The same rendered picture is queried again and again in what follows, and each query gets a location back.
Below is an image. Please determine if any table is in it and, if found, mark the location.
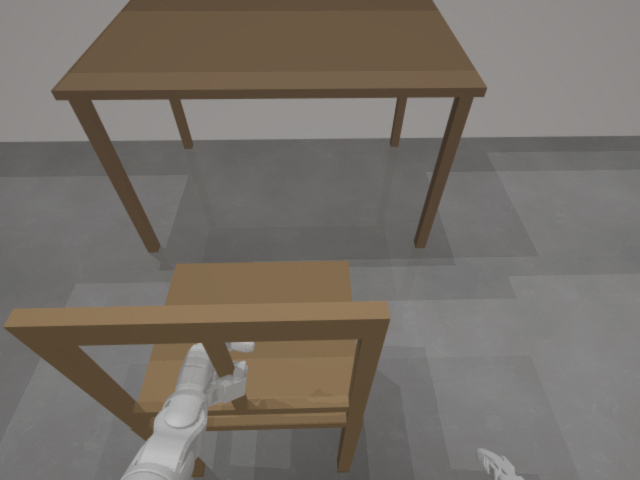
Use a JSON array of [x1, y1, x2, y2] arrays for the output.
[[51, 0, 487, 253]]

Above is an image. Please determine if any left robot forearm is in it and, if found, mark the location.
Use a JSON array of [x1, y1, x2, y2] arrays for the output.
[[120, 389, 208, 480]]

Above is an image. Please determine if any chair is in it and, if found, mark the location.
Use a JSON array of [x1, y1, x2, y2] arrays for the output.
[[3, 261, 390, 477]]

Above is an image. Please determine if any robot right hand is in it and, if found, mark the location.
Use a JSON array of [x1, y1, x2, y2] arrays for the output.
[[476, 448, 524, 480]]

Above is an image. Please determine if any robot left hand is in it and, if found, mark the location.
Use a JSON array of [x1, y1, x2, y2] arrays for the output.
[[175, 342, 255, 407]]

